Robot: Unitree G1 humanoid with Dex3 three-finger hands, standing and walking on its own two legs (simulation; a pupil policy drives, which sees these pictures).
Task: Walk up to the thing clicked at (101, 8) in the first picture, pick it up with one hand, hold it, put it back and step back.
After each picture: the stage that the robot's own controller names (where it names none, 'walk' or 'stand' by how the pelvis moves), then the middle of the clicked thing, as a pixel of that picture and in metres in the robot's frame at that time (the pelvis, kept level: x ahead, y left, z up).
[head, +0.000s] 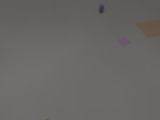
stand; (101, 8) +2.11 -0.34 -0.72
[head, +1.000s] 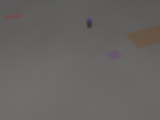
walk; (89, 23) +1.99 +0.03 -0.70
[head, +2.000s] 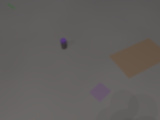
walk; (63, 43) +1.32 +0.26 -0.72
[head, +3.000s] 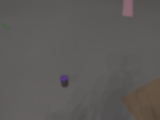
walk; (64, 81) +0.83 +0.21 -0.72
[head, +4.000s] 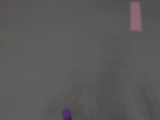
walk; (67, 116) +0.51 +0.17 -0.71
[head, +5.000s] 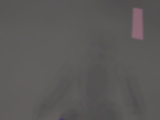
stand; out of the picture +0.42 +0.12 -0.71
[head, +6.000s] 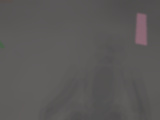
stand; out of the picture +0.40 +0.12 -0.72
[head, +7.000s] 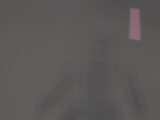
stand; out of the picture +0.38 +0.14 -0.72
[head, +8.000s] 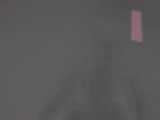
stand; out of the picture +0.41 +0.13 -0.73
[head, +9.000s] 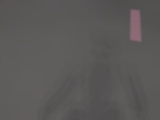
stand; out of the picture +0.39 +0.14 -0.73
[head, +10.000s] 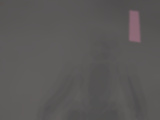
go down; out of the picture +0.38 +0.14 -0.73
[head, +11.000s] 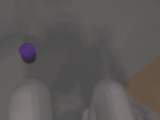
go down; (28, 54) +0.46 +0.19 -0.33
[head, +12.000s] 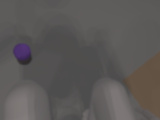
approach; (23, 55) +0.46 +0.21 -0.30
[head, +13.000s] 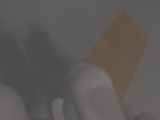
close in; out of the picture +0.44 +0.26 -0.22
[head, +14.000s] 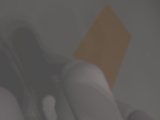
close; out of the picture +0.45 +0.27 -0.22
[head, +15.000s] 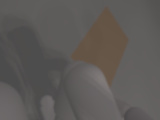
lift; out of the picture +0.42 +0.25 -0.23
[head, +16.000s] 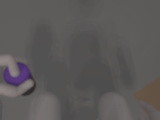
lift; (21, 80) +0.33 +0.20 -0.05
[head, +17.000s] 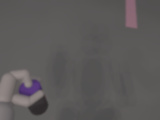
hold; (34, 98) +0.31 +0.16 -0.02
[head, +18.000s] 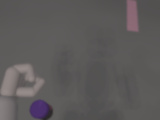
hold; (42, 110) +0.31 +0.17 -0.13
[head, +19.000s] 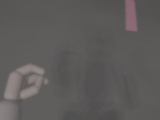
hold; out of the picture -0.02 +0.26 -0.70
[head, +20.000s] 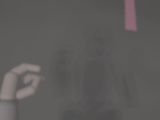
crouch; out of the picture -0.24 +0.25 -0.70
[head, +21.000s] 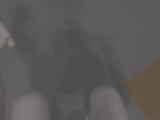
crouch; out of the picture -0.39 +0.21 -0.39
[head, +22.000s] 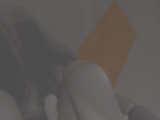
lower; out of the picture -0.61 +0.02 -0.26
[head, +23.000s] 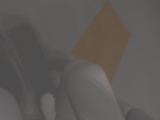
lower; out of the picture -0.78 -0.07 -0.26
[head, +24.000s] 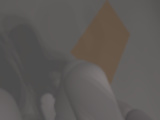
lower; out of the picture -0.96 -0.15 -0.26
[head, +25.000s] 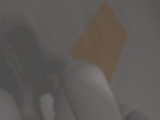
lower; out of the picture -1.12 -0.23 -0.26
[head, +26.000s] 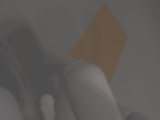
loosen; out of the picture -1.28 -0.30 -0.26
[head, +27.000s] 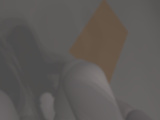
withdraw; out of the picture -1.43 -0.37 -0.26
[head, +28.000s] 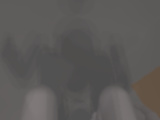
walk; out of the picture -1.65 -0.04 -0.40
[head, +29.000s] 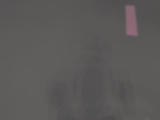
stand; out of the picture -1.89 +0.15 -0.69
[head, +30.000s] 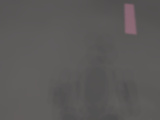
stand; out of the picture -2.02 +0.14 -0.69
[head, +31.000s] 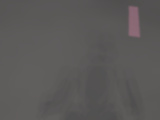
stand; out of the picture -2.15 +0.12 -0.72
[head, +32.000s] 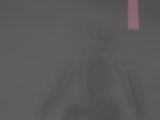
walk; out of the picture -2.26 +0.11 -0.74
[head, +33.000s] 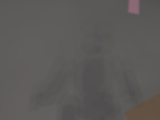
walk; out of the picture -2.21 +0.10 -0.74
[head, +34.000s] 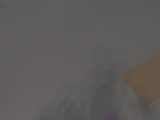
walk; out of the picture -1.98 +0.01 -0.72
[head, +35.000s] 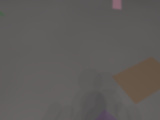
stand; out of the picture -1.96 -0.02 -0.74
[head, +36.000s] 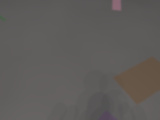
stand; out of the picture -2.05 -0.02 -0.75
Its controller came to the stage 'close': yes
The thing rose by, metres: 0.69
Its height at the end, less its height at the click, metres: -0.02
